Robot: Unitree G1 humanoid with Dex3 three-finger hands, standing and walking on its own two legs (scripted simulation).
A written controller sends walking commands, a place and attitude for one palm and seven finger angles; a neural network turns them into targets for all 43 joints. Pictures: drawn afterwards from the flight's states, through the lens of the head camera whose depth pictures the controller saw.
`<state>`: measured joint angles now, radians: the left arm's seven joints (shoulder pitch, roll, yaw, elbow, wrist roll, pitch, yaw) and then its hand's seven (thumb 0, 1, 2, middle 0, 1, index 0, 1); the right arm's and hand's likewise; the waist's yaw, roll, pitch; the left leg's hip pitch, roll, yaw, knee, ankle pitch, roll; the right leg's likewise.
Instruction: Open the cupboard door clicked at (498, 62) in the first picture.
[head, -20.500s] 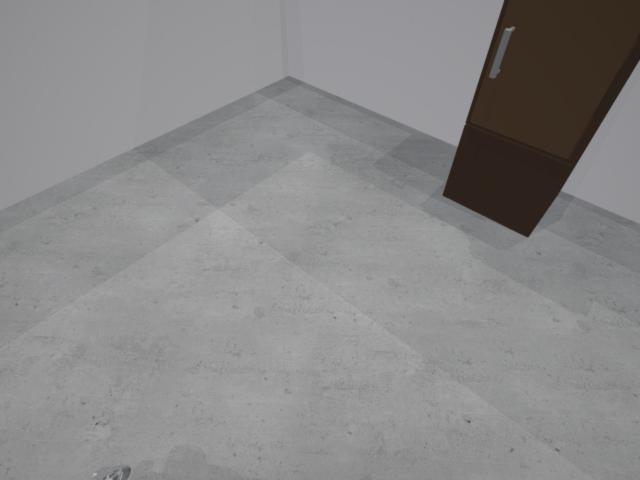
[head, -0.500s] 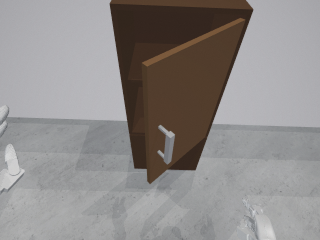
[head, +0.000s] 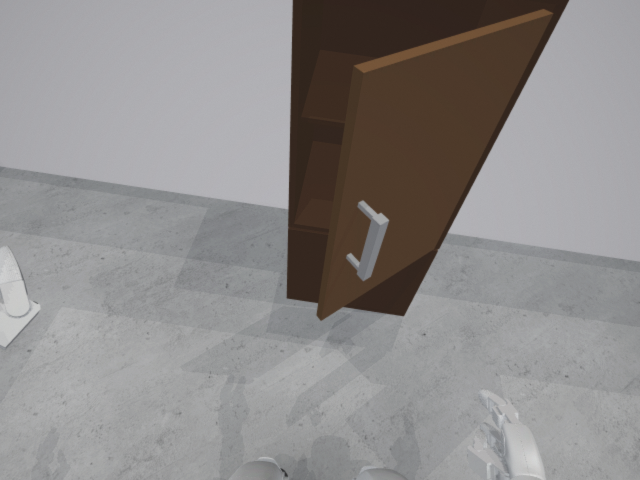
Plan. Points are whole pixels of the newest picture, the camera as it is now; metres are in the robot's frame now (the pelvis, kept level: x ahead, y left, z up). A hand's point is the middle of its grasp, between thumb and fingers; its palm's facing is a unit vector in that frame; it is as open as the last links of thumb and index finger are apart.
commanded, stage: step back with the hand held close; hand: left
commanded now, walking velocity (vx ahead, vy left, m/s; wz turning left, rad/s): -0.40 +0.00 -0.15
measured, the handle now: (364, 242) +0.49 -0.05 -0.04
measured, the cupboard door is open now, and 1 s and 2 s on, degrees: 44 44 44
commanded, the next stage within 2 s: stop stepping back and stand still in 0.06 s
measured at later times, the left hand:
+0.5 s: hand (68, 389) +0.15 +0.21 +0.18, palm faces +0.32 -0.83 -0.46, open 7.4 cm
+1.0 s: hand (83, 472) +0.11 +0.19 +0.15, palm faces +0.21 -0.83 -0.52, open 7.4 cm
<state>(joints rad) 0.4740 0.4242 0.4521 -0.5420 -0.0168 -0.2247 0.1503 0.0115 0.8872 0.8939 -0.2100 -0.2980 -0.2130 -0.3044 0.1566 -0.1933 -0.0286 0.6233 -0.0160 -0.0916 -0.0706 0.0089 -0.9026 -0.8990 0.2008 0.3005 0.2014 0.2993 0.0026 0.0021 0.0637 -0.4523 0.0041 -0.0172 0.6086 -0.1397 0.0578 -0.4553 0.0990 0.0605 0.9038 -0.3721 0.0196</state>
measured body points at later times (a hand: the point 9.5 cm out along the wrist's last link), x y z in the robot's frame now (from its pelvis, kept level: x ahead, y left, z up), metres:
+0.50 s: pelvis -0.08 -0.03 +0.00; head -0.10 -0.02 +0.45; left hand +0.13 +0.25 +0.21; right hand +0.01 -0.31 -0.09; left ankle +0.03 +0.07 -0.72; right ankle -0.22 -0.12 -0.72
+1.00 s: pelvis -0.12 -0.03 +0.00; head -0.13 -0.04 +0.45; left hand +0.09 +0.23 +0.17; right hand +0.00 -0.28 -0.09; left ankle -0.03 +0.07 -0.72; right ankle -0.21 -0.11 -0.72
